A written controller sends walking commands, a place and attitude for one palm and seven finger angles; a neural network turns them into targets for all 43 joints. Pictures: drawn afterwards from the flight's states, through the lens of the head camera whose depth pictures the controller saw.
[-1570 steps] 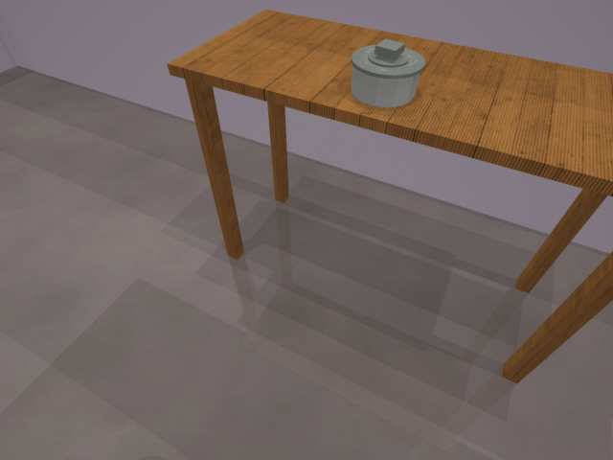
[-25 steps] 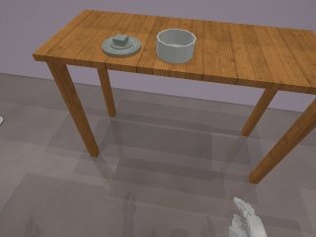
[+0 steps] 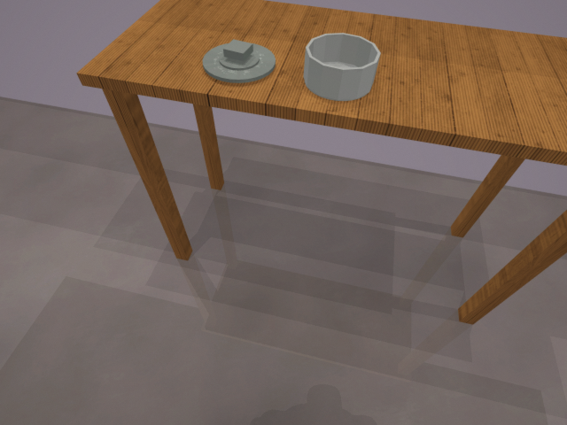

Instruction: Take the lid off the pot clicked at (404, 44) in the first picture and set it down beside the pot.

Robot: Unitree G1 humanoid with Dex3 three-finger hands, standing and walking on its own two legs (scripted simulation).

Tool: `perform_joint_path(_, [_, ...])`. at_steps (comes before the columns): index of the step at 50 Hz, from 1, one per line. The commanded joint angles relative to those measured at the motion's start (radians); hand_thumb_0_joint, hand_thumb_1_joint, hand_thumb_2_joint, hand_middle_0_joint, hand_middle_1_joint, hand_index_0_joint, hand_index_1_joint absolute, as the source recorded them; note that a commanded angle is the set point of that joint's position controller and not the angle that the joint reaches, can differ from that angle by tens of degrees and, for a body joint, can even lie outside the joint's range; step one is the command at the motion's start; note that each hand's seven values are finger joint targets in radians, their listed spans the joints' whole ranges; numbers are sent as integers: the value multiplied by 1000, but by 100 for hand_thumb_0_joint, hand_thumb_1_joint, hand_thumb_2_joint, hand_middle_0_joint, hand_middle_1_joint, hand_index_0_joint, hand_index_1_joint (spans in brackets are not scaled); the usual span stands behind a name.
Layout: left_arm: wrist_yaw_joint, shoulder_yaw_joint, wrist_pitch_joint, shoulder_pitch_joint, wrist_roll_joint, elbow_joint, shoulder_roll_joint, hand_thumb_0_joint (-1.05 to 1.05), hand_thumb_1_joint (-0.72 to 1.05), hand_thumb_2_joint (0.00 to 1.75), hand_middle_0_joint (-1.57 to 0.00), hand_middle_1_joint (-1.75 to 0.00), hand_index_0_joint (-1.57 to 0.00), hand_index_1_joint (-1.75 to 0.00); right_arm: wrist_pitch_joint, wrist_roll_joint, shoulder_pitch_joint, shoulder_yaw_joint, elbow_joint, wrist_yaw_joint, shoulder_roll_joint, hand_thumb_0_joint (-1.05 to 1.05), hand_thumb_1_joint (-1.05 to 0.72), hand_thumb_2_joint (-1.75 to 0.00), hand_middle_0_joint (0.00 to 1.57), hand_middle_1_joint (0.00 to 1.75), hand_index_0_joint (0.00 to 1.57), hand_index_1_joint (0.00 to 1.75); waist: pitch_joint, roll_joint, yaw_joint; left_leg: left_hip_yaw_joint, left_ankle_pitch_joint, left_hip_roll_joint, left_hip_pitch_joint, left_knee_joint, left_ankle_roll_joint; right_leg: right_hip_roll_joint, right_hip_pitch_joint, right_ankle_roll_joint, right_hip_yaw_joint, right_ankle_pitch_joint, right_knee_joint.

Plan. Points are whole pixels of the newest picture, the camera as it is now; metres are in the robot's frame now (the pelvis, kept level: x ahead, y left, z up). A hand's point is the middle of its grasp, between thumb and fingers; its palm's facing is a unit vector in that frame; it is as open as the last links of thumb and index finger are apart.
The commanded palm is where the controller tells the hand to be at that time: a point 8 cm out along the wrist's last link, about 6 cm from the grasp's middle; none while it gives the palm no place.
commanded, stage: let the arm hang, fingers relaxed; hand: left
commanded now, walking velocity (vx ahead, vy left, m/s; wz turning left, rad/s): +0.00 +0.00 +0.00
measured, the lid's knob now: (238, 50) +0.82 +0.15 +0.10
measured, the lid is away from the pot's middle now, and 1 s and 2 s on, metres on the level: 0.23 0.23 0.23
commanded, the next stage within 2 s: look to check the result in 1.18 s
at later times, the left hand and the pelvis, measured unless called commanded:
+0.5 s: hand out of the picture +0.02 +0.18 -0.17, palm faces -0.01 -0.98 -0.20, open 7.3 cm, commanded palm none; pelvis +0.00 +0.01 +0.00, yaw -2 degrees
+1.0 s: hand out of the picture +0.01 +0.17 -0.17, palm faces +0.01 -0.98 -0.17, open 7.4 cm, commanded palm none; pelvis +0.02 +0.01 +0.00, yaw -2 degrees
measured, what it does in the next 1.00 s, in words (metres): stands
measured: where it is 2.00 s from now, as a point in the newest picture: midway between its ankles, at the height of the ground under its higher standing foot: outside the picture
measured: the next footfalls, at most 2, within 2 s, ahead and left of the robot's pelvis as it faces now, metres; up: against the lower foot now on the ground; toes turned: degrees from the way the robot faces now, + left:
none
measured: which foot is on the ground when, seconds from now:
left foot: down 0.00-1.00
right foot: down 0.00-1.00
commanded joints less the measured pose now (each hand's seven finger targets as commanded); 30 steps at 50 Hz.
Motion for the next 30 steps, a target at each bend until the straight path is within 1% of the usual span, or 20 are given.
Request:
perform_joint_path(1, [7,-2,-40,-22,-1,-20,64,0,90,90,-20,-30,-20,-30,-29,0,52,-11,-19,-2,-79,0,-90,-90,20,30,20,30,-65,-8,-18,-62,86,78,45,-125,48,-119,13,-23,128,104,-123])
perform_joint_path(3, [9,-5,-39,-16,-2,3,57,0,90,90,-20,-30,-20,-30,-29,0,56,-9,0,-1,-80,0,-90,-90,20,30,20,30,-35,-27,-13,-58,68,78,41,-141,50,-115,-1,-20,127,70,-133])
perform_joint_path(4, [11,-6,-39,-13,-1,13,54,0,90,90,-20,-30,-20,-30,-29,1,61,-9,8,-1,-75,0,-90,-90,20,30,20,30,-21,-48,-13,-56,72,77,42,-146,51,-114,-5,-18,130,70,-136])
perform_joint_path(6, [13,-7,-39,-3,-2,26,51,0,90,90,-20,-30,-20,-30,-29,0,66,-5,26,0,-64,0,-90,-90,20,30,20,30,-10,-38,-10,-51,63,76,40,-153,51,-115,-13,-18,126,49,-136])
perform_joint_path(8, [15,-7,-38,2,-1,38,41,0,90,90,-20,-30,-20,-30,-29,0,69,-3,41,0,-55,0,-90,-90,20,30,20,30,13,-57,-8,-51,52,72,32,-160,52,-111,-21,-17,133,34,-139])
perform_joint_path(9, [17,-8,-39,5,-1,42,35,0,90,90,-20,-30,-20,-30,-29,-1,73,-3,47,0,-52,0,-90,-90,20,30,20,30,13,-65,-8,-48,49,70,32,-160,52,-113,-21,-16,135,29,-142])
perform_joint_path(10, [18,-6,-39,10,1,46,34,0,90,90,-20,-30,-20,-30,-29,0,75,-4,55,0,-44,0,-90,-90,20,30,20,30,18,-46,-7,-47,49,69,34,-161,52,-113,-30,-18,134,22,-141])
perform_joint_path(11, [18,-5,-39,6,0,49,29,0,90,90,-20,-30,-20,-30,-30,-2,77,-2,65,0,-37,0,-90,-90,20,30,20,30,28,-46,-8,-48,49,69,32,-167,53,-112,-33,-18,133,23,-136])
perform_joint_path(12, [18,-4,-39,5,0,50,23,0,90,90,-20,-30,-20,-30,-31,-3,79,-1,72,-1,-36,0,-90,-90,20,30,20,30,30,-34,-7,-47,46,70,30,-170,52,-110,-30,-18,131,26,-134])
perform_joint_path(13, [19,-3,-40,11,0,52,21,0,90,90,-20,-30,-20,-30,-33,-2,80,-1,75,-1,-32,0,-90,-90,20,30,20,30,19,-37,-5,-46,59,70,32,-168,53,-111,-21,-16,131,41,-130])
perform_joint_path(14, [19,-2,-41,10,0,55,14,0,90,90,-20,-30,-20,-30,-34,-2,83,-1,79,-3,-28,0,-90,-90,20,30,20,30,24,-38,-5,-45,64,68,30,-169,52,-110,-21,-16,133,49,-128])
perform_joint_path(15, [21,0,-41,14,1,55,18,0,90,90,-20,-30,-20,-30,-36,0,89,-3,82,-3,-22,0,-90,-90,20,30,20,30,14,-20,-4,-46,70,68,27,-167,52,-113,-13,-17,129,49,-126])
perform_joint_path(16, [20,1,-42,13,0,57,13,0,90,90,-20,-30,-20,-30,-37,-2,86,-1,88,-4,-18,0,-90,-90,20,30,20,30,16,-16,-4,-44,66,68,28,-169,51,-111,-14,-17,131,49,-123])
perform_joint_path(18, [20,2,-42,18,0,65,3,0,90,90,-20,-30,-20,-30,-38,-3,88,-1,94,-6,-10,0,-90,-90,20,30,20,30,21,21,-2,-44,74,70,25,-173,53,-111,-13,-18,126,68,-117])
perform_joint_path(22, [20,3,-42,24,0,68,0,0,90,90,-20,-30,-20,-30,-36,-2,96,-2,100,-7,-1,0,-90,-90,20,30,20,30,30,10,-2,-40,60,65,14,-164,50,-113,-14,-18,133,53,-126])
perform_joint_path(26, [21,3,-44,29,0,74,-10,0,90,90,-20,-30,-20,-30,-37,-1,106,-4,105,-9,3,0,-90,-90,20,30,20,30,6,16,-6,-44,76,71,37,-164,52,-111,-14,-18,129,70,-120])
perform_joint_path(28, [21,3,-46,33,-1,77,-15,0,90,90,-20,-30,-20,-30,-40,-1,109,-5,106,-10,2,0,-90,-90,20,30,20,30,-12,5,-7,-43,104,70,47,-157,52,-112,-1,-16,126,100,-116])
perform_joint_path(30, [23,3,-47,40,0,80,-15,0,90,90,-20,-30,-20,-30,-41,2,111,-5,105,-11,2,0,-90,-90,20,30,20,30,-21,9,-7,-42,131,72,63,-153,53,-114,-3,-15,124,122,-110])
